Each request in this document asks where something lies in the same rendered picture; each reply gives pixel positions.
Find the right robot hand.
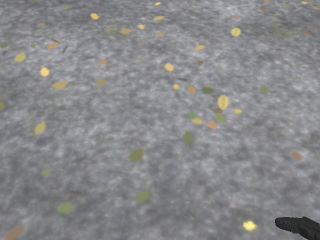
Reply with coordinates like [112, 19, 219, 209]
[275, 216, 320, 240]

